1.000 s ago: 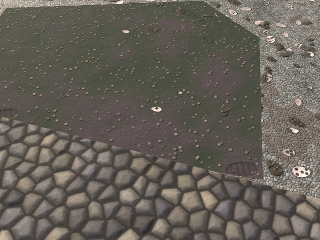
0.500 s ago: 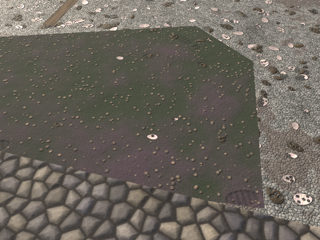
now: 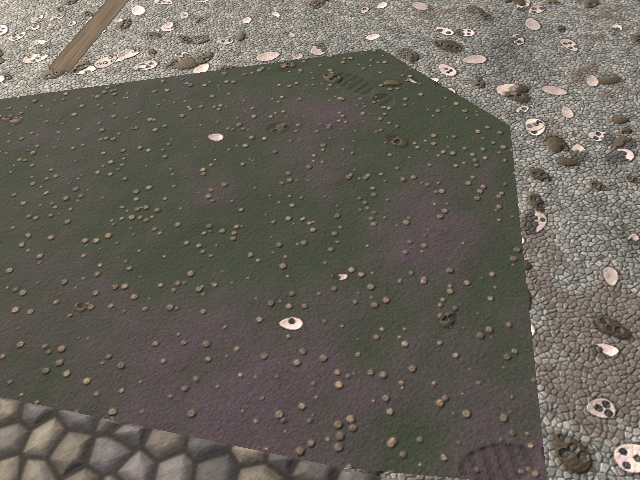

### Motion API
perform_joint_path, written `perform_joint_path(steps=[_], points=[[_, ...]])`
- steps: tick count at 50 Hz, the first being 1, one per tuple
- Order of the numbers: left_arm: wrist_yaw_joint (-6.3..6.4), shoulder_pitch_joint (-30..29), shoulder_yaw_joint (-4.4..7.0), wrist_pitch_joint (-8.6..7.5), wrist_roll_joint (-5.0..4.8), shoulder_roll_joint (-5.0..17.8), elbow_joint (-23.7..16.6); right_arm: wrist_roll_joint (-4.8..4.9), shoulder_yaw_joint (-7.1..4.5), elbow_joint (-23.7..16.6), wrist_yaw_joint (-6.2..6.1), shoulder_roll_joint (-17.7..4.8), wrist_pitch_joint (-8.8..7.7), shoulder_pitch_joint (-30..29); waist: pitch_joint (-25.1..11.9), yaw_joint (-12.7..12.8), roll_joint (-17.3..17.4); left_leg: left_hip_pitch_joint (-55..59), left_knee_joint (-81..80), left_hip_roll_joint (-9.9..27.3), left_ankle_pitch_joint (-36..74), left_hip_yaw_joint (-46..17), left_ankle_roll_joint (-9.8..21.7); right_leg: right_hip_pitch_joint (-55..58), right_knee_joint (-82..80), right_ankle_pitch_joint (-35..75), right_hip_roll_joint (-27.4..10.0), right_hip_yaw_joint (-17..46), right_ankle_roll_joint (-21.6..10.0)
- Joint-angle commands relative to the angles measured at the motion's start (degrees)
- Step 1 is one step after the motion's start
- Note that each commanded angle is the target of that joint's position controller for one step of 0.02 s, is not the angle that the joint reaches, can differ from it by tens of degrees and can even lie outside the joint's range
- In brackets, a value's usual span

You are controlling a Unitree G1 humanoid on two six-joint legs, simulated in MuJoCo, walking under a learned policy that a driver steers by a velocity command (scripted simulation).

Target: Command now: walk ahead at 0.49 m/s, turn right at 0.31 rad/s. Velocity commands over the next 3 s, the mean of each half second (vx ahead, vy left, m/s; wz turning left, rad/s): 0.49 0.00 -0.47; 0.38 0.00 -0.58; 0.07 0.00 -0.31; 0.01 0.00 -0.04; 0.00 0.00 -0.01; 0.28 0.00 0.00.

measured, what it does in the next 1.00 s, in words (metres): walks ahead, turning right: left foot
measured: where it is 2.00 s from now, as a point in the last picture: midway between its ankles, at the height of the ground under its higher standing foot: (400, 437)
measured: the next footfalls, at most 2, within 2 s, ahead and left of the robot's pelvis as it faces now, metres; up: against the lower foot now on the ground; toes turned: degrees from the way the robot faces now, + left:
left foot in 0.40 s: +0.40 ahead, +0.10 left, +0.00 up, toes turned -14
right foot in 1.02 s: +0.60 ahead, -0.24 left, -0.10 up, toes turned -39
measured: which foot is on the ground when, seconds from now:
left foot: up 0.00-0.38, down 0.40-1.00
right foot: down 0.00-0.40, up 0.42-1.00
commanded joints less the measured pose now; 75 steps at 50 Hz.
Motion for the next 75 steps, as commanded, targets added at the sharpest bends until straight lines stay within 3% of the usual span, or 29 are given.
perform_joint_path(steps=[1, 7, 14, 17, 19, 20, 21, 22, 23, 24, 25, 26, 30, 35, 42, 45, 48, 50, 51, 52, 53, 54, 56, 57, 59, 63, 68, 73, 75], points=[[0.36, 3.08, 0.77, -1.80, -0.25, 5.26, -1.42, -0.65, -0.57, -2.66, 0.34, -2.42, 1.06, 3.62, -1.31, -1.98, -3.59, -6.17, -3.56, 3.09, 2.34, -1.62, -1.78, 2.75, -16.46, 1.64, -14.56, 19.96, -8.04], [0.42, 10.17, 1.09, -1.55, -0.66, 6.81, -1.23, -0.13, -0.44, -8.99, 0.38, -3.54, 1.98, -12.06, 1.52, 1.74, -3.59, -14.07, -20.32, 3.13, 14.21, -0.65, -5.81, 5.99, -18.22, 4.66, -13.15, 19.54, -7.88], [1.28, 16.18, 1.46, -0.67, -0.14, 8.13, -1.75, 0.53, 0.25, -15.16, 0.93, -3.94, 1.28, -24.22, 0.90, 6.09, -5.22, -14.99, -31.23, -0.55, 15.43, -0.46, -5.82, 15.99, -10.73, 20.03, -12.68, 21.39, -6.73], [1.72, 12.96, 2.04, -0.26, 0.30, 9.68, -3.46, 0.94, 0.02, -15.13, 0.97, -5.43, 0.36, -19.31, -0.91, 2.88, -7.26, -2.34, -34.95, -2.66, 10.72, -0.65, -4.20, 12.80, -6.46, 26.57, -12.45, 21.88, -4.08], [1.33, 9.94, 2.39, -0.67, 0.09, 10.94, -4.70, 0.78, -1.34, -11.80, 0.01, -8.86, -0.71, -6.15, -6.45, -3.62, -4.58, 14.47, -40.17, -3.32, 8.69, -1.19, -1.83, 9.44, 7.16, 31.12, -9.22, 20.31, -2.01], [0.87, 9.74, 1.84, -1.04, -0.54, 8.51, -6.56, -0.47, -2.32, -11.03, -0.92, -12.95, -1.38, 3.34, -14.43, -6.82, 1.72, 27.57, -42.76, 7.41, 0.63, -11.49, 1.11, 2.98, 21.71, 18.09, -5.64, 16.99, -0.60], [0.91, 16.50, 0.67, -0.95, -2.50, 2.20, -8.00, -1.60, -3.15, -11.80, -1.35, -17.40, -0.93, 4.83, -21.45, -3.29, 13.91, 42.81, -45.72, 22.70, -2.71, -33.69, 6.35, -14.50, 38.23, -21.04, 2.54, 10.41, 1.49], [1.32, 17.73, 1.50, -0.33, -1.20, 7.57, -7.02, -0.62, -3.08, -12.13, -1.22, -14.98, -0.04, 2.48, -20.35, -2.31, 12.74, 38.41, -49.40, 23.37, -6.83, -42.89, 9.24, -20.65, 45.04, -21.35, -0.22, 10.18, 0.82], [1.14, 13.39, 2.10, 0.19, -0.50, 9.39, -6.60, -0.35, -1.69, -13.17, -1.07, -9.17, 0.21, -1.75, -11.65, -1.50, 4.39, 30.37, -50.10, 20.34, -5.10, -33.35, 8.07, -21.01, 46.33, -15.04, -3.33, 10.77, 0.83], [0.56, 9.98, 2.04, 0.38, -0.32, 8.51, -7.19, -0.21, -0.89, -13.16, -0.80, -6.39, 0.08, -4.04, -7.05, -1.04, 1.27, 23.75, -51.17, 17.40, 3.57, -24.39, 6.85, -19.14, 44.33, -10.99, -5.05, 10.35, 1.36], [0.11, 8.87, 1.98, 0.94, 0.16, 7.48, -7.47, -0.26, -0.55, -12.69, -0.76, -5.55, -0.18, -4.10, -5.15, -0.19, 2.67, 20.19, -52.19, 15.15, 10.42, -18.05, 5.28, -17.30, 42.20, -9.50, -6.57, 10.18, 1.91], [-0.38, 8.68, 1.95, 1.85, 0.78, 6.99, -7.69, 0.13, -0.42, -11.93, -0.83, -5.35, -0.57, -3.46, -3.76, 0.66, 4.42, 17.60, -53.01, 13.40, 15.23, -13.60, 4.17, -15.86, 40.62, -8.88, -7.42, 9.98, 2.49], [-1.97, 5.63, 1.74, 3.91, 0.75, 6.05, -9.23, 1.23, -0.94, -10.12, -0.54, -7.13, -2.21, 0.20, -3.61, 1.73, 3.89, 18.13, -55.04, 12.98, 25.90, -6.01, 4.46, -18.59, 38.13, -4.26, -8.19, 9.33, 3.23], [-2.96, -3.00, 1.37, 4.67, 1.28, 6.26, -11.76, 0.55, -1.57, -7.55, -0.88, -8.37, -1.89, 5.74, -1.99, -0.40, 3.00, 22.72, -55.52, 13.52, 29.88, 0.57, 5.96, -25.93, 34.51, 6.07, -8.99, 8.40, 3.69], [-3.09, -15.91, 0.78, 2.60, 1.90, 5.01, -14.82, 0.28, -1.13, -5.23, -2.38, -7.64, -2.62, 10.76, 3.54, -3.51, 4.07, 29.08, -46.91, 12.43, 31.32, 7.87, 2.88, -32.12, 21.23, 18.74, -9.06, 4.21, 2.43], [-4.43, -19.29, 0.14, 2.38, 1.51, 3.99, -15.23, 0.29, -1.06, -4.68, -3.32, -7.25, -2.11, 10.47, 4.52, -4.50, 1.11, 22.17, -42.85, 10.50, 19.30, 12.24, 0.79, -18.14, 2.07, 31.64, -7.70, 0.59, 3.38], [-4.39, -12.49, 0.31, 2.86, 2.57, 4.03, -11.53, 1.24, -1.06, -4.16, -4.00, -7.58, -0.93, 10.26, 1.10, -2.40, 0.60, 20.87, -28.26, 11.03, 20.62, 13.13, 0.61, -7.32, -2.17, 32.25, -5.43, -0.89, 2.59], [-2.30, 2.50, 1.87, 1.71, 3.91, 7.01, -5.30, 2.00, -1.75, -4.25, -3.54, -9.19, 0.16, 9.70, -5.07, 3.83, -1.57, 16.79, -5.49, 9.86, 21.58, 14.12, -0.09, 7.84, -4.53, 29.73, -2.34, -2.60, 0.62], [-1.08, 10.81, 3.22, 0.89, 4.99, 10.38, -1.59, 3.28, -1.75, -4.47, -3.16, -8.41, 0.67, 8.03, -8.39, 8.55, -5.77, 6.44, 15.44, 5.14, -0.24, 14.73, -1.62, 21.36, -7.86, 39.30, -6.17, 0.39, -1.98], [-0.99, 11.76, 4.33, 0.72, 4.14, 17.18, -1.71, 4.24, -1.41, -5.13, -2.91, -4.15, 1.14, 15.18, -14.40, 4.07, -15.66, -17.73, 39.83, -0.03, -41.28, 11.51, -3.63, 42.97, 16.28, 88.17, -18.69, 9.28, -5.72], [-1.28, 14.45, 4.63, 0.81, 0.31, 18.98, -4.83, 4.51, -0.85, -7.90, -2.60, -5.53, 1.31, 14.93, -28.08, 6.69, -9.77, -24.93, 43.82, 1.06, -35.89, 2.89, -5.05, 50.33, 17.30, 97.91, -29.63, 22.34, -14.08], [-0.50, 10.54, 3.92, 1.84, -1.00, 16.09, -6.82, 3.28, -0.74, -9.09, -2.85, -6.21, 1.84, 9.03, -27.17, 6.98, -3.76, -25.23, 40.97, 2.59, -26.14, 0.96, -5.57, 41.99, 9.74, 80.81, -29.38, 24.66, -14.86], [1.68, -1.48, 1.57, 3.34, -0.66, 9.16, -10.19, -0.28, 0.28, -8.67, -2.57, -5.16, 3.25, 7.12, -19.24, 1.35, -2.54, -23.64, 34.64, 3.38, -15.15, -0.25, -5.54, 20.99, -1.15, 36.06, -26.84, 25.59, -15.32], [1.81, -3.28, 0.61, 2.88, -1.06, 7.46, -11.01, -1.58, -0.29, -8.28, -2.26, -7.37, 4.54, 6.87, -14.27, 0.03, -1.65, -16.31, 26.57, 4.45, -8.29, -0.81, -5.53, 8.34, -4.86, 33.35, -24.66, 23.44, -13.96], [1.68, -3.32, 0.46, 1.70, 0.27, 8.50, -9.58, -1.02, -0.22, -8.62, -2.42, -6.02, 6.48, 5.92, -9.50, -2.21, -2.01, -9.11, 18.33, 3.46, -1.76, -0.78, -5.53, -4.99, -7.20, 32.71, -20.76, 19.12, -11.95], [1.90, -1.56, -0.03, 0.97, 0.49, 7.34, -7.84, -0.25, 0.40, -9.31, -2.35, -3.54, 6.46, 2.77, -11.04, -1.59, -4.18, -7.67, 1.66, 2.51, 3.54, -2.05, -5.03, -1.49, -6.37, 29.03, -16.20, 16.14, -7.92], [1.53, 0.39, -0.28, 2.57, 1.09, 5.97, -7.71, 0.48, 0.55, -10.49, -1.91, -3.04, 7.48, -3.56, -7.38, 1.71, -7.21, -3.66, -16.86, 0.70, 3.30, -1.77, -4.49, -1.61, -11.56, -3.73, -14.39, 18.51, -4.18], [1.46, 0.83, -0.56, 3.93, 1.42, 5.79, -7.83, 0.54, 0.33, -8.87, -2.01, -2.23, 6.31, -0.01, -2.97, 1.04, -6.06, 8.76, -32.66, -2.77, -2.94, 1.60, -1.57, -8.07, -11.40, -16.85, -14.58, 21.72, -3.96], [1.85, 3.03, -0.91, 3.68, 0.66, 4.71, -6.96, 0.39, 0.21, -7.89, -2.54, -2.79, 4.95, 2.77, -1.57, 0.05, -3.23, 17.81, -45.14, 1.03, 1.76, -2.67, -0.10, -12.45, -9.00, -15.49, -12.56, 21.05, 0.26]])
